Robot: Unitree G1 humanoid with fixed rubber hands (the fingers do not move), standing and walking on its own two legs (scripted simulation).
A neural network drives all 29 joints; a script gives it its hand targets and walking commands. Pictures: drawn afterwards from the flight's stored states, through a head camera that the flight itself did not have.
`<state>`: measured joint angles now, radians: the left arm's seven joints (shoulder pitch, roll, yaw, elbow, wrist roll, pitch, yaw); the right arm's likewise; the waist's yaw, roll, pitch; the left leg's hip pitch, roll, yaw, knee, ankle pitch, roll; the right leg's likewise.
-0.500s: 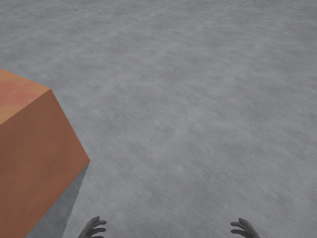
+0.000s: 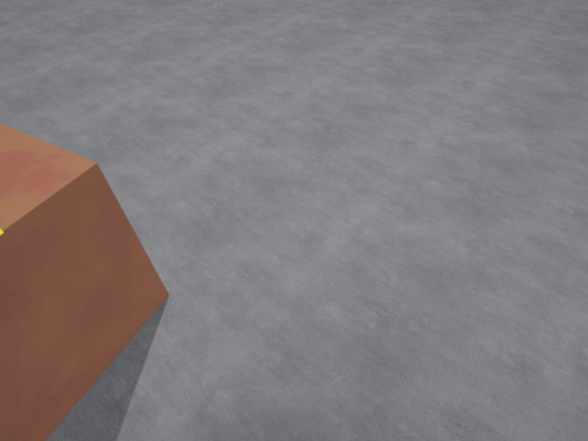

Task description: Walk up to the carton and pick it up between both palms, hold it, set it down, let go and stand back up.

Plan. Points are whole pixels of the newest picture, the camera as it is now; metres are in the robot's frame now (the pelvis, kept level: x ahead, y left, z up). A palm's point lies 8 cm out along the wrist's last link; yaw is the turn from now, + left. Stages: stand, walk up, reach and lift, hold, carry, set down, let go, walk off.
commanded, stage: stand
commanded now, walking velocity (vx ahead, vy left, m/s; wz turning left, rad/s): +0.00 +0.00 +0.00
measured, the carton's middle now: out of the picture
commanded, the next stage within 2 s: walk up in 0.82 s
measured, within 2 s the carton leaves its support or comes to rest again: neither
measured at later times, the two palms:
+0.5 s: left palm out of the picture +0.04 +0.22 -0.13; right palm out of the picture +0.06 -0.22 -0.13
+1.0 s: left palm out of the picture +0.01 +0.20 -0.13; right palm out of the picture +0.01 -0.21 -0.13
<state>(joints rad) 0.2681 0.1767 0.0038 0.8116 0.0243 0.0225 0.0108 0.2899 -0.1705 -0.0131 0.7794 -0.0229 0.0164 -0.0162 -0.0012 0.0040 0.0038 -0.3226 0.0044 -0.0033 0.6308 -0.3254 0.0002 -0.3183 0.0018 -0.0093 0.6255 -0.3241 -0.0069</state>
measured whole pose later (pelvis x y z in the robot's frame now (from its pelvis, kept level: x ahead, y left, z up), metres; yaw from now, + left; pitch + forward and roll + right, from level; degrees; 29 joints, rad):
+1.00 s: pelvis +0.02 +0.00 +0.01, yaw +1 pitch -1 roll +0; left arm 0.29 0.11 0.03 1.09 0.02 0.00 0.04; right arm 0.31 -0.10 -0.04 1.09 -0.02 0.00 -0.04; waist 0.00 0.00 0.02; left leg -0.18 0.01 -0.01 0.47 -0.28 -0.01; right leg -0.17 0.01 -0.02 0.46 -0.28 -0.01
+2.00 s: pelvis +0.20 +0.22 +0.01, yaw +42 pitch -4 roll +0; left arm 0.39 0.26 0.04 0.73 0.07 -0.06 0.03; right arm 0.32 -0.33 -0.08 0.70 -0.05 0.04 0.07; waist 0.03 0.05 0.11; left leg -0.55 0.02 -0.06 1.18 -0.35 -0.04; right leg -0.21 -0.09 -0.17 0.55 -0.26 -0.02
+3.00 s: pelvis +0.28 +0.45 -0.01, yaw +66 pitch -3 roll +1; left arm 0.21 0.27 -0.01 0.68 0.00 0.04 0.01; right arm 0.28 -0.26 -0.03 0.64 -0.01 0.02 0.00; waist 0.01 -0.02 0.11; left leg -0.30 -0.02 -0.04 0.69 -0.33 -0.02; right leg -0.41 -0.11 -0.12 0.71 -0.25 -0.01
